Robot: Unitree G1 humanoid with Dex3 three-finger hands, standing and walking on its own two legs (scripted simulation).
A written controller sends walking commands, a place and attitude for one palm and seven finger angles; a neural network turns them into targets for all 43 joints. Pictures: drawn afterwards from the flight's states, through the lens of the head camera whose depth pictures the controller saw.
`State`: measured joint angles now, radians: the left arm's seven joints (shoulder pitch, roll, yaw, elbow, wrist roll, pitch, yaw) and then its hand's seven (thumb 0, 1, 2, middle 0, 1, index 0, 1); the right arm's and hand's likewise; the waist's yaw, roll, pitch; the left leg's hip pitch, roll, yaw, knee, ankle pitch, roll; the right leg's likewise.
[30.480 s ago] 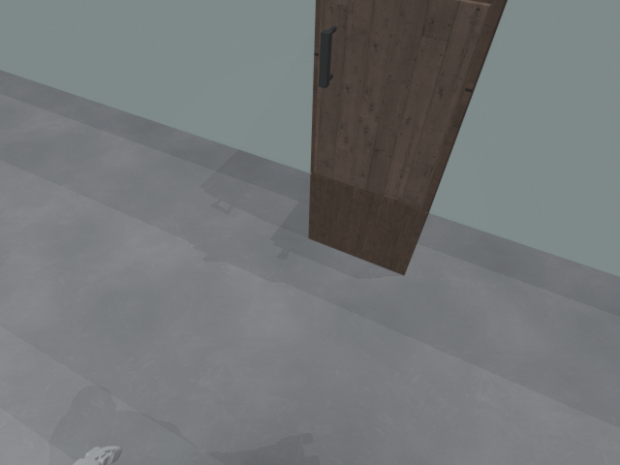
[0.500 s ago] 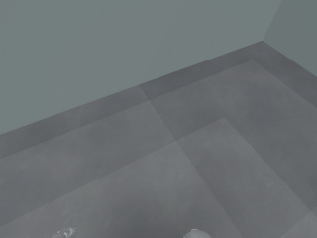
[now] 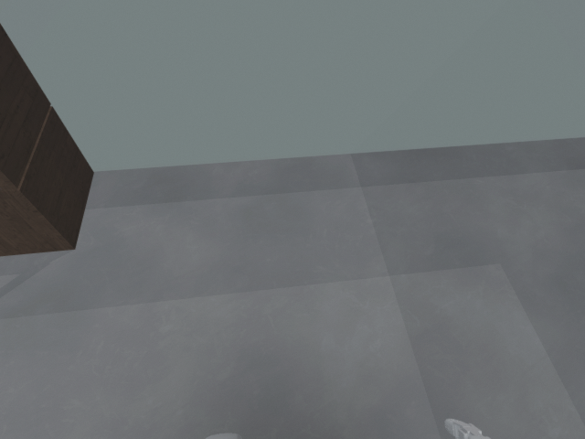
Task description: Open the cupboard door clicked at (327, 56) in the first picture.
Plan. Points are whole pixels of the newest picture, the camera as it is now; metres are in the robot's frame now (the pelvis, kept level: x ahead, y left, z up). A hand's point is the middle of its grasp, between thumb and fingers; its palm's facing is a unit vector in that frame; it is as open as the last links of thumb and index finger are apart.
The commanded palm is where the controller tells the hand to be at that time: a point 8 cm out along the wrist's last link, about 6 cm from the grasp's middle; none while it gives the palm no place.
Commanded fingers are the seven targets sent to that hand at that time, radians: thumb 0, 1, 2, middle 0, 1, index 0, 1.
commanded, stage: turn to face it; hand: left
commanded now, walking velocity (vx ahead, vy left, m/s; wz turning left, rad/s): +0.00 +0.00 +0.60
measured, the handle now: out of the picture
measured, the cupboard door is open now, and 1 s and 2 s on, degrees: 41 41 41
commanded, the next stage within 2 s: take the last steps up to it in 1.28 s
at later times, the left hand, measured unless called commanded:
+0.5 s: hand out of the picture +0.06 +0.17 -0.14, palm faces +0.27 -0.92 -0.28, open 7.4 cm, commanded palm none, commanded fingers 0.00 0.90 0.90 -0.20 -0.30 -0.20 -0.30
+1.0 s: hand out of the picture -0.02 +0.20 -0.15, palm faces +0.57 -0.78 -0.28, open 7.4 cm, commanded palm none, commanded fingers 0.00 0.90 0.90 -0.20 -0.30 -0.20 -0.30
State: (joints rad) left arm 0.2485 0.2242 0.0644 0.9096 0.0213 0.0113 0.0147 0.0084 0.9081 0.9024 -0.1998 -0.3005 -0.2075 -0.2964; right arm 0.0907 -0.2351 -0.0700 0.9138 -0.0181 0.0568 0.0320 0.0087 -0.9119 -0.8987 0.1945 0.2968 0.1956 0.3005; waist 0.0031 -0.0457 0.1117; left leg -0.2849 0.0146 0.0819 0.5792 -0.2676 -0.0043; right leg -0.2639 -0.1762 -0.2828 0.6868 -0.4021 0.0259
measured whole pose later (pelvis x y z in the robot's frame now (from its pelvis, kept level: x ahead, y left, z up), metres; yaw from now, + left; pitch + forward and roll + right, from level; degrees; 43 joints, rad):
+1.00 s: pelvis +0.03 -0.03 +0.01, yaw +34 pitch +1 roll +0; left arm 0.17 0.25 0.08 0.90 0.02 0.05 0.01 0.01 0.91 0.90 -0.19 -0.30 -0.20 -0.30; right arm 0.15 -0.21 -0.05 0.92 -0.03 0.04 0.00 0.01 -0.91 -0.90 0.20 0.30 0.20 0.30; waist 0.00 -0.01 0.09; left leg -0.30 -0.02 -0.03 0.52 -0.23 0.02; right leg -0.45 -0.08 -0.02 0.93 -0.44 0.08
